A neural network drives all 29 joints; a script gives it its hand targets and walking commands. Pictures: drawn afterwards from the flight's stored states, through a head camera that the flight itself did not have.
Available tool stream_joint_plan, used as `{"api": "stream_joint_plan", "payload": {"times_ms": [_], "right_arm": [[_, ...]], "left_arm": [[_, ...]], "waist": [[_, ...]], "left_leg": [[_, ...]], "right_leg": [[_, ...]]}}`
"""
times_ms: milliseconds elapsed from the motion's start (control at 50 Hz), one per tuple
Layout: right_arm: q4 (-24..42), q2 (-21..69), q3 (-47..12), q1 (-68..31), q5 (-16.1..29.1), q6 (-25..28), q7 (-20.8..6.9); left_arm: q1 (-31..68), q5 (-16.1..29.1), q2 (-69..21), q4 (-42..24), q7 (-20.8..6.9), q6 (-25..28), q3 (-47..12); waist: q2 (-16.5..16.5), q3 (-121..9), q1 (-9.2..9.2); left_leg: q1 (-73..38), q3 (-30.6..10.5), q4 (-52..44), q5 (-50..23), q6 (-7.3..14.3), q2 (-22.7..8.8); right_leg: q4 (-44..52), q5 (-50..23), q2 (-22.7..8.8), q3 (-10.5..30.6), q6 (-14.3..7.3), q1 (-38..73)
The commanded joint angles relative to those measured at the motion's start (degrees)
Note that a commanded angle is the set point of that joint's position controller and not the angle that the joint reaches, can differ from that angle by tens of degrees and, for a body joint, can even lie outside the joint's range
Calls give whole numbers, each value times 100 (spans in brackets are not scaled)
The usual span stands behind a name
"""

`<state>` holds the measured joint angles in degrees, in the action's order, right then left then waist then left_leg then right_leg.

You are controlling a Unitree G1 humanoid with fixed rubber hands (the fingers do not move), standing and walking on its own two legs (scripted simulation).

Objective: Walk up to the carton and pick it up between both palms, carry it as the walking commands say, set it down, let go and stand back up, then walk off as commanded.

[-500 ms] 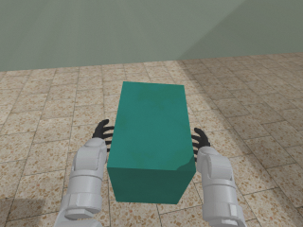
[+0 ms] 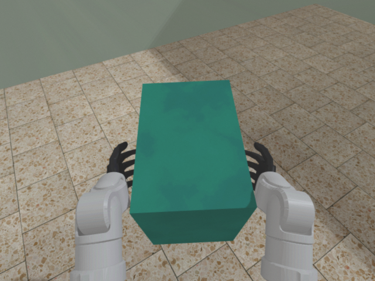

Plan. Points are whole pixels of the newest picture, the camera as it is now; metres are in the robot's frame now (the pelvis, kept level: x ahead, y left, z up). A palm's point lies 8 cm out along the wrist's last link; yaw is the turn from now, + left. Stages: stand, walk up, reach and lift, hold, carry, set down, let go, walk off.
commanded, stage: carry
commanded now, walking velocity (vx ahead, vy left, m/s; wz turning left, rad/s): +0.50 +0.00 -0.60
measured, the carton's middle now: (189, 165) +0.38 -0.02 +0.03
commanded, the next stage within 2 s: none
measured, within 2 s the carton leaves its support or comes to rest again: neither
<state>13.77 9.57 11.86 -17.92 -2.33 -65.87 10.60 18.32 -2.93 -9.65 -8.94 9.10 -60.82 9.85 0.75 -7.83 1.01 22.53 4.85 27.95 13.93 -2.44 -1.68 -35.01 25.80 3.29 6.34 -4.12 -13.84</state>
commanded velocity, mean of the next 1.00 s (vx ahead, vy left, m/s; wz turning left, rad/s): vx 0.50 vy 0.00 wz -0.60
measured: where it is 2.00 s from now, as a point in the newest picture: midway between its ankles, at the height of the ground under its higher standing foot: (258, 166)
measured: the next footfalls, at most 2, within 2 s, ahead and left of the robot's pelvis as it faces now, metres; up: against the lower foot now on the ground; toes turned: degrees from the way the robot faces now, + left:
right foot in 0.22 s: +0.21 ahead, -0.11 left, +0.00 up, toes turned -11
left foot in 0.64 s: +0.48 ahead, +0.03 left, +0.00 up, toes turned -13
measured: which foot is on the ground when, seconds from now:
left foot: down 0.00-0.28, up 0.30-0.62, down 0.64-0.98, up 1.00-1.00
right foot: up 0.00-0.20, down 0.22-0.66, up 0.68-0.94, down 0.96-1.00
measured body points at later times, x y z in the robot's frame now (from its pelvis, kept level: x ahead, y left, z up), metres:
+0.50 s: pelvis +0.27 -0.06 +0.01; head +0.27 -0.07 +0.46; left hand +0.59 +0.01 +0.09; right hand +0.52 -0.27 +0.08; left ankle +0.26 +0.09 -0.68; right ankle +0.17 -0.10 -0.73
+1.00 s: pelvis +0.54 -0.18 -0.01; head +0.54 -0.17 +0.44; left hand +0.87 -0.20 +0.06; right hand +0.72 -0.45 +0.07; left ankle +0.45 +0.03 -0.71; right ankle +0.58 -0.28 -0.73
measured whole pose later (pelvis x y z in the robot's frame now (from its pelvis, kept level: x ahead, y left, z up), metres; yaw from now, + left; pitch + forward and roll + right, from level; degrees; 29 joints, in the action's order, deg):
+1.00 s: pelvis +0.54 -0.18 -0.01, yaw -31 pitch +5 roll -1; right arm 15.4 8.0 7.0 -11.2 -1.2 -65.0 10.2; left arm 11.5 -1.4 -8.1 -13.3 10.6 -62.6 6.3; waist 0.3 -7.0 -0.3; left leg 6.8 14.3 41.3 28.6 -5.2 -12.2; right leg -34.2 6.5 2.7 -8.5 -6.1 -30.2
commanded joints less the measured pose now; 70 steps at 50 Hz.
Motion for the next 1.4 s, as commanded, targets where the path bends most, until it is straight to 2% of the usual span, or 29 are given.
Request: {"api": "stream_joint_plan", "payload": {"times_ms": [0, 100, 180, 200, 220, 240, 260, 320, 400, 460, 540, 560, 580, 600, 620, 640, 680, 800, 900, 920, 940, 960, 980, 1020, 1080, 1140, 1240, 1320, 1380], "right_arm": [[758, 5155, -4012, -1575, 1720, 276, -450], [1319, 5193, -3952, -1658, 1676, 554, -509], [1188, 5059, -4011, -1739, 1741, 474, -557], [1031, 4860, -3898, -1641, 1647, 450, -578], [879, 4822, -3863, -1430, 1560, 392, -571], [973, 4710, -3968, -1540, 1525, 320, -580], [703, 4683, -3854, -1120, 1475, 276, -606], [1037, 5162, -4060, -1805, 1615, 403, -606], [883, 5242, -4156, -1604, 1499, 432, -486], [1028, 5224, -4255, -1751, 1586, 434, -481], [1077, 5139, -4269, -1889, 1530, 361, -447], [1122, 5060, -4156, -1801, 1504, 372, -437], [1019, 5006, -4131, -1698, 1563, 328, -448], [1066, 4993, -4101, -2002, 1661, 340, -476], [964, 4763, -4022, -1933, 1582, 304, -452], [784, 4817, -3966, -1467, 1493, 300, -440], [1037, 5391, -4239, -1703, 1596, 384, -561], [1445, 5187, -4055, -1801, 1745, 553, -759], [1425, 5041, -4084, -1686, 1792, 497, -754], [1448, 4915, -4071, -1703, 1728, 472, -734], [1450, 4790, -4117, -1685, 1647, 403, -696], [1241, 4798, -4112, -1479, 1530, 344, -704], [1126, 4751, -3987, -1367, 1435, 334, -674], [857, 5232, -3983, -1277, 1413, 345, -636], [1194, 5509, -4271, -1611, 1464, 518, -640], [934, 5457, -4327, -1267, 1308, 447, -564], [1150, 5384, -4326, -1655, 1366, 413, -536], [1536, 5182, -4355, -2042, 1486, 362, -525], [1389, 5237, -4331, -1888, 1848, 345, -612]], "left_arm": [[1452, 1496, -4929, -1406, -269, -118, -3486], [1777, 1782, -5244, -1985, -333, 107, -3846], [1769, 1694, -5258, -1857, -248, 27, -3822], [1377, 1575, -5219, -1541, -243, -42, -3778], [1056, 1521, -5186, -1403, -232, -74, -3766], [967, 1294, -5000, -1108, -185, -123, -3593], [894, 1331, -4986, -1092, -207, -169, -3696], [1377, 1556, -5329, -1432, -417, -121, -3715], [1122, 1613, -5191, -1223, -506, -76, -3566], [1233, 1578, -5000, -1520, -518, -50, -3496], [1307, 1564, -4897, -1465, -546, -104, -3431], [1389, 1631, -4993, -1445, -519, -112, -3548], [1392, 1556, -4852, -1406, -466, -131, -3455], [1560, 1477, -4896, -1338, -420, -159, -3450], [1369, 1413, -4684, -1356, -384, -209, -3417], [1283, 1387, -4620, -1357, -342, -182, -3478], [1578, 1473, -5067, -1477, -457, -113, -3656], [1932, 1465, -5175, -1972, -298, 84, -3875], [1689, 1484, -5261, -1997, -260, -24, -3882], [1310, 1456, -5230, -1802, -265, -54, -3818], [874, 1323, -5094, -1497, -256, -108, -3726], [1078, 1291, -5038, -1366, -231, -142, -3768], [1259, 1362, -4968, -1454, -271, -155, -3806], [1606, 1605, -5165, -1713, -477, -182, -3922], [1467, 1628, -5364, -1695, -639, -74, -3829], [1122, 1562, -5170, -1430, -720, -107, -3677], [1366, 1564, -5010, -1585, -725, -155, -3712], [1390, 1539, -4997, -1558, -653, -206, -3636], [1476, 1485, -4944, -1909, -507, -129, -3630]], "waist": [[-1342, -2999, 73], [-1232, -2270, 108], [-1105, -2527, -139], [-895, -2586, -330], [-14, -2777, -475], [1323, -2631, -399], [1066, -2307, -340], [211, -1753, -289], [1040, -1718, -263], [804, -1484, -277], [1296, -1361, -236], [868, -1544, -140], [327, -2065, 113], [-817, -2623, 314], [-2120, -2781, 50], [-1780, -2667, -28], [-612, -2060, 118], [-1732, -1652, 76], [-1325, -1926, -114], [-901, -2319, -333], [229, -2710, -542], [1319, -2650, -412], [1002, -2225, -319], [86, -1828, -197], [600, -1734, -238], [851, -1481, -235], [597, -1035, -177], [1174, -1061, -227], [161, -2344, 65]], "left_leg": [[-5930, -1899, 155, -5293, 1087, -2415], [-4800, -723, -52, -4157, 652, -2058], [-2721, 902, 1273, -4016, 15, -1436], [-1723, 1029, 2087, -3132, -149, -1285], [-197, 955, 3262, -1766, -415, -927], [1590, 496, 4115, 1176, -450, -187], [2349, 62, 4171, 2510, -333, -92], [2157, -241, 3036, 1997, -308, -370], [1922, 27, 1783, 1460, -396, -174], [1732, 315, 1368, 748, -377, 68], [468, 582, 277, 143, -290, 284], [-787, 823, -485, -437, -251, 409], [-2731, 667, -792, -1081, -91, 106], [-4684, -957, -1021, -1680, 402, -1376], [-5621, -2651, -664, -3765, 1118, -2911], [-5170, -2508, -483, -4832, 1205, -2850], [-4782, -1704, -518, -3671, 979, -2537], [-4449, 183, -467, -4155, 412, -1909], [-2969, 1404, 1032, -4742, -120, -1758], [-2206, 1337, 1981, -3904, -258, -1520], [-655, 1197, 3605, -2328, -441, -1194], [1216, 662, 4431, 1259, -462, -339], [2124, 160, 4701, 2504, -333, -161], [2357, -551, 4452, 1976, -259, -545], [1590, -328, 2676, 1495, -336, -494], [1722, -98, 2222, 1073, -376, -362], [1804, -54, 1835, 130, -418, -366], [853, 179, 558, -91, -397, -128], [-2631, 715, -1089, -747, -298, 66]], "right_leg": [[-2809, 788, -293, -848, 210, -3932], [-701, 4, -555, -969, 128, -3341], [844, -1391, 251, -1720, 45, -45], [985, -1476, 147, -1254, -94, 1096], [1047, -2085, -957, 432, -551, 2465], [987, -4112, -2001, 2798, -1302, 3401], [936, -5147, -2256, 2850, -1585, 3412], [1244, -4704, -1891, 1831, -1108, 2537], [1471, -4763, -1624, 1487, -742, 2773], [1453, -5646, -1370, 1191, -448, 2912], [1055, -6257, -953, 322, -385, 2140], [413, -6491, -655, -156, -255, 1491], [-797, -6267, -567, -430, -17, 275], [-2200, -3488, -295, -679, 232, -1646], [-3562, 522, 18, -981, 344, -3097], [-4122, 438, -239, -586, 249, -3002], [-2867, 13, -525, -482, 154, -3421], [-659, -973, -336, -1249, 119, -2945], [968, -1921, 399, -2085, 47, -146], [913, -1758, 370, -1559, -219, 1008], [692, -2393, -910, 420, -831, 2498], [971, -3965, -1823, 2712, -1521, 3595], [1077, -4963, -2070, 3066, -1739, 3551], [1396, -4158, -2120, 2376, -1474, 2969], [1775, -3802, -1504, 1650, -838, 2512], [2250, -3373, -1511, 1554, -746, 2502], [2247, -4071, -1384, 1114, -835, 2406], [1789, -4513, -1009, 468, -589, 2225], [-810, -6393, -448, -144, -268, 851]]}}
